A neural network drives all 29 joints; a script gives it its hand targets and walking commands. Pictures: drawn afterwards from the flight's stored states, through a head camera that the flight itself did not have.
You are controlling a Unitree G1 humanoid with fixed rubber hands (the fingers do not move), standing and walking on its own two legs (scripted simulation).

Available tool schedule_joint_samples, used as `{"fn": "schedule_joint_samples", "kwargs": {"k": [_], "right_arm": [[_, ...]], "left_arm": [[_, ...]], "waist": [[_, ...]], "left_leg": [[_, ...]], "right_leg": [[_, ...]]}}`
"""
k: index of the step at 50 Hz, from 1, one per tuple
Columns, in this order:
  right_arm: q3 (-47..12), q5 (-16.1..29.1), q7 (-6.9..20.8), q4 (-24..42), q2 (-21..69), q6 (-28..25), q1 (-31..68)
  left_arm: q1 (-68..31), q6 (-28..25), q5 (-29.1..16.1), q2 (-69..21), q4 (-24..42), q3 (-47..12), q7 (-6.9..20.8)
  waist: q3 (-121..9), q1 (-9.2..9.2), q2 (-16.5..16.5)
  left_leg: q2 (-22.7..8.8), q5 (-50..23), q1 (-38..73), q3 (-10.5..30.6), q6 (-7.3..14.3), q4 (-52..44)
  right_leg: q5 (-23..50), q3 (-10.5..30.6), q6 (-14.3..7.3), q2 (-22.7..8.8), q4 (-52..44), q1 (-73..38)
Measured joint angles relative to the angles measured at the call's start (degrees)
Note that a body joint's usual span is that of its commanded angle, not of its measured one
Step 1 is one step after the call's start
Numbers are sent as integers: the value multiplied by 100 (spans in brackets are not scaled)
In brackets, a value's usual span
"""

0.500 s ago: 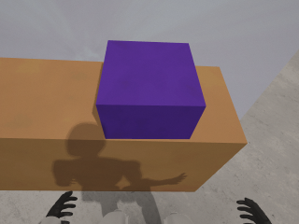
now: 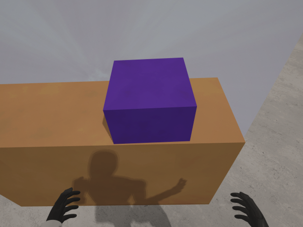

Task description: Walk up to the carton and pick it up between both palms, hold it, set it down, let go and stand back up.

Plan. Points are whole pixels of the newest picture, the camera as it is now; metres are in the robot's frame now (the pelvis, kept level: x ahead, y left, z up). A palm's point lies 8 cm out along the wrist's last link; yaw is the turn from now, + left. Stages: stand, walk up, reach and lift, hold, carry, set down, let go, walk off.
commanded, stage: reach and lift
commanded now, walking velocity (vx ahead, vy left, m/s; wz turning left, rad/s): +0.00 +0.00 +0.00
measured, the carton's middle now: (150, 98) +0.57 +0.02 +0.01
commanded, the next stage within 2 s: none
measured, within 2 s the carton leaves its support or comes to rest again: neither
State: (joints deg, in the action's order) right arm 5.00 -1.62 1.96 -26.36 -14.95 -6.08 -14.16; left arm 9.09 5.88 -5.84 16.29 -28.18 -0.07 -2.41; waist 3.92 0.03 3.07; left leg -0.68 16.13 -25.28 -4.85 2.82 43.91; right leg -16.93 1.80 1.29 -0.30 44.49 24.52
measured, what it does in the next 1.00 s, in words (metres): stands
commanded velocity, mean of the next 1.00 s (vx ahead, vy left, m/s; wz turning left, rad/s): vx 0.00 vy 0.00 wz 0.00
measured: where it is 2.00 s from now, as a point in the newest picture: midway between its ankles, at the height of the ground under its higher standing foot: outside the picture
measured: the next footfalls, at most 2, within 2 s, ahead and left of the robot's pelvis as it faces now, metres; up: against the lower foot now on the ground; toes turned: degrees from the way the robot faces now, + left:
none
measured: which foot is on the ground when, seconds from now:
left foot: down 0.00-1.00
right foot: down 0.00-1.00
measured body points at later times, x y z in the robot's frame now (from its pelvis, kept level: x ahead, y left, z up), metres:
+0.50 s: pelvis +0.00 +0.02 +0.01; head -0.01 +0.03 +0.46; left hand +0.23 +0.26 -0.01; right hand +0.21 -0.22 -0.01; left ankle +0.07 +0.10 -0.70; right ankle +0.02 -0.11 -0.70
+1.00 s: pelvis +0.01 +0.00 +0.02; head +0.02 +0.00 +0.47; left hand +0.28 +0.24 +0.03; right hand +0.25 -0.23 +0.02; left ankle +0.07 +0.09 -0.71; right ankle +0.02 -0.11 -0.70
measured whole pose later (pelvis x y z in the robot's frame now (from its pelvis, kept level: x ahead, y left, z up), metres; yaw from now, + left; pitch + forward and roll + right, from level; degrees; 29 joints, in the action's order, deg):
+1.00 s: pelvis +0.01 +0.00 +0.02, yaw -1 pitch -1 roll +0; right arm 3.5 9.4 2.1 -11.8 -12.5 -0.6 -9.9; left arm 3.5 -5.1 -19.2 17.4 -20.4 -0.1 -4.2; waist 1.5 0.0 -0.2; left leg -0.2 13.8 -20.8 -5.6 2.7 35.5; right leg -19.6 1.9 -0.4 1.3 38.1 17.5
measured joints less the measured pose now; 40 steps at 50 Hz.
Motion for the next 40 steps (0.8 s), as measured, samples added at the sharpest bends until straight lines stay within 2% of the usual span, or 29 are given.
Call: {"fn": "schedule_joint_samples", "kwargs": {"k": [3, 5, 8, 11, 14, 18, 22, 29, 34, 40], "right_arm": [[-46, 49, -214, 394, 62, 277, -14], [-113, 153, -318, 651, 87, 456, -14], [-164, 318, -336, 943, 89, 595, -15], [-171, 462, -229, 1032, 89, 619, 15], [-159, 465, 118, 611, 60, 567, 196], [-154, 465, 389, 30, 60, 439, 459], [-152, 493, 416, 42, 102, 163, 535], [-151, 807, 263, 612, 246, -189, 221], [-152, 1013, 209, 978, 246, -195, 153], [-153, 1102, 150, 1314, 246, -96, 155]], "left_arm": [[-118, 14, -337, 109, -9, -1, 132], [-257, 121, -383, 182, 8, 0, 175], [-410, 318, -384, 214, 220, -1, 170], [-471, 391, -317, 197, 488, 2, 44], [-476, 329, -7, -4, 469, -1, -208], [-473, 55, -21, -113, 455, 1, -333], [-426, -325, -347, -85, 447, 0, -370], [14, -1064, -502, -85, 572, -1, -261], [336, -1408, -606, -85, 741, -1, -261], [321, -1602, -813, -74, 799, -1, -261]], "waist": [[-40, -1, -123], [-41, 0, -280], [-36, 1, -496], [-42, 1, -671], [-151, 2, -482], [-250, 4, -295], [-216, 0, -285], [-237, 1, -505], [-237, 1, -616], [-237, 0, -567]], "left_leg": [[80, -66, 97, 0, 0, -76], [147, -48, 168, 0, 0, -106], [196, -32, 182, 5, 0, -117], [209, 18, 183, 6, 0, -76], [33, 28, 181, 71, 0, -86], [-13, 28, 178, 63, 0, -193], [5, -81, 239, -55, 0, -322], [47, -227, 383, -72, 0, -662], [49, -266, 425, -72, 0, -781], [51, -263, 445, -73, -1, -824]], "right_leg": [[3, 18, -58, -46, -1, 0], [3, 21, -87, -99, -1, 0], [3, -5, -114, -163, -1, -9], [7, -17, -142, -182, 0, -29], [184, -32, -58, 110, 2, -165], [-99, -93, -58, 221, -224, -542], [-260, -10, -57, 188, -461, -666], [-197, 7, -75, 157, -588, -704], [-206, 7, -121, 162, -623, -705], [-236, 7, -152, 163, -623, -704]]}}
